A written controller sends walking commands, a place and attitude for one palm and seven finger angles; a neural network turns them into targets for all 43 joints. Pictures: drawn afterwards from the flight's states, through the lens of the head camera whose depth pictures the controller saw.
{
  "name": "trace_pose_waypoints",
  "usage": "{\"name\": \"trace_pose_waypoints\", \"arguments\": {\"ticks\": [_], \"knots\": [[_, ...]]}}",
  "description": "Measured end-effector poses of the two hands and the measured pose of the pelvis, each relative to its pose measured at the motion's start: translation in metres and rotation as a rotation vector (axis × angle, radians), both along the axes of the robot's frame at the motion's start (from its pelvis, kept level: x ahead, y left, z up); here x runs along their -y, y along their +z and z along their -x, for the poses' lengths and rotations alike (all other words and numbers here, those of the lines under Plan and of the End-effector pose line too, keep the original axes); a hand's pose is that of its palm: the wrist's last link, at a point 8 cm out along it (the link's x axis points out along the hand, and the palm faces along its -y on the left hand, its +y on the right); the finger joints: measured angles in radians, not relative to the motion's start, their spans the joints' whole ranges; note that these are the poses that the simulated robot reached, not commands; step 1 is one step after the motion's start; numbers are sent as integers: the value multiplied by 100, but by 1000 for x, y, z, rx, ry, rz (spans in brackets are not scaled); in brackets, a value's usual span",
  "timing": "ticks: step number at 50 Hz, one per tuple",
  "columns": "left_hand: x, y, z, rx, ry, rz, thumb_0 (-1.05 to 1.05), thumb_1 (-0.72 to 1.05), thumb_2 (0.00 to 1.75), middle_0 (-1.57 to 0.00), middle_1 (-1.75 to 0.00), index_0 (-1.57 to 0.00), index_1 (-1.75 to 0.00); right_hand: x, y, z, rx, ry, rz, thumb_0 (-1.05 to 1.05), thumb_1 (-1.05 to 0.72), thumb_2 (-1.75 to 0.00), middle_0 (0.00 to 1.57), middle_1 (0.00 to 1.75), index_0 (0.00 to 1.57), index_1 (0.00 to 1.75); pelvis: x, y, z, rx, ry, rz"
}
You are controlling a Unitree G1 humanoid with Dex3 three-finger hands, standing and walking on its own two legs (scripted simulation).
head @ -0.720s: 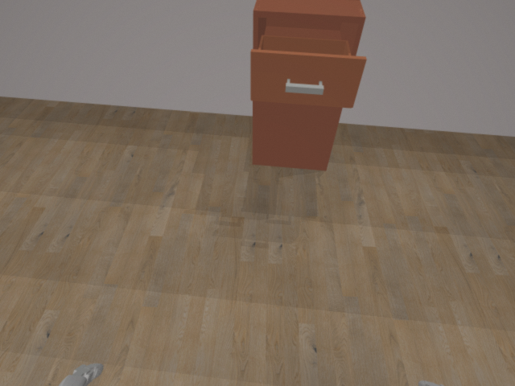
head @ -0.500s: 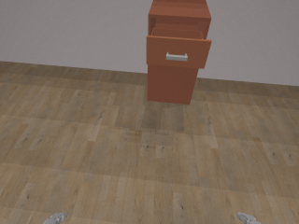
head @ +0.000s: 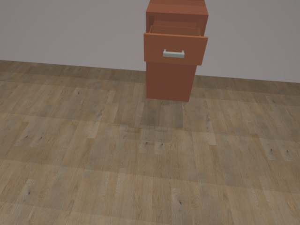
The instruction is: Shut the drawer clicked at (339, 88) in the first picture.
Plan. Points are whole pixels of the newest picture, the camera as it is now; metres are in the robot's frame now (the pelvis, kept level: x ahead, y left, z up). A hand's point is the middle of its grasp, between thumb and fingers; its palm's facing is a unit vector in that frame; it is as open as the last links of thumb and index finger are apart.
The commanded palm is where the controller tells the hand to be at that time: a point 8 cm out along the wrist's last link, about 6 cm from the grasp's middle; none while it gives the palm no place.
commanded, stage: stand and wait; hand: left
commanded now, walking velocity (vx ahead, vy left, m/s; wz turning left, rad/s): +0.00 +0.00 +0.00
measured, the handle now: (173, 52) +1.06 -0.08 -0.08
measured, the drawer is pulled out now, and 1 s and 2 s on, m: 0.29 0.29 0.29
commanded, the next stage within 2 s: look at it before walking up in 0.24 s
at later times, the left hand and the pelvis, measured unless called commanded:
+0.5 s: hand out of the picture +0.07 +0.25 -0.16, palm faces -0.03 -0.94 -0.33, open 7.4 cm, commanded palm none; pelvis -0.01 +0.00 +0.00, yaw +0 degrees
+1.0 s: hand out of the picture +0.07 +0.25 -0.16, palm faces -0.03 -0.94 -0.34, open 7.4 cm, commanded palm none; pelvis +0.00 +0.00 +0.00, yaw -1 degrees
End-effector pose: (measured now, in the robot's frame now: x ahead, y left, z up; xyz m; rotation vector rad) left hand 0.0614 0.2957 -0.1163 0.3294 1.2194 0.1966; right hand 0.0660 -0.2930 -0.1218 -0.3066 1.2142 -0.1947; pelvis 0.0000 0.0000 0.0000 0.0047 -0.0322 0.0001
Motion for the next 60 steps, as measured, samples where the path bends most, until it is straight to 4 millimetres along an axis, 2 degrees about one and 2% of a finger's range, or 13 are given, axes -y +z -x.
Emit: {"name": "trace_pose_waypoints", "arguments": {"ticks": [9, 21, 35, 48, 54, 58, 60], "knots": [[6, 0, -2, 18, -10, 10, 1, 90, 90, -20, -30, -20, -30, 0, 0, 12, -7, -9, -7, 1, -91, -90, 20, 30, 21, 30, 2, 1, 6, 0, -2, 1], [7, -2, -2, 17, -13, 20, 1, 90, 90, -20, -30, -20, -30, -2, 1, 15, -9, -13, -5, 1, -91, -90, 20, 30, 21, 30, 1, 1, 7, -5, -5, 1], [2, -2, 0, -5, -6, 15, 1, 90, 90, -20, -30, -20, -30, -4, 2, 6, -5, -9, -3, 1, -91, -90, 20, 30, 21, 30, -2, 2, 3, -9, -8, 1], [1, -1, -5, 0, -4, 11, 1, 90, 90, -20, -30, -20, -30, -6, 3, -5, 8, -2, -4, 1, -91, -90, 20, 30, 21, 30, -2, 3, -2, -10, -9, 1], [15, -13, 0, -50, -5, 45, 1, 90, 90, -20, -30, -20, -30, -17, -7, 2, 2, -39, -35, 1, -91, -90, 20, 30, 21, 30, -2, -3, -13, -13, -52, -1], [33, -23, 2, -116, -24, 80, 1, 90, 90, -20, -30, -20, -30, -25, -19, 18, -14, -111, -79, 1, -91, -90, 20, 30, 21, 30, 4, -8, -26, -21, -103, -19], [45, -25, -3, -149, -45, 91, 1, 90, 90, -20, -30, -20, -30, -25, -25, 31, -30, -158, -101, 1, -91, -90, 20, 30, 21, 30, 11, -10, -34, -21, -135, -28]]}}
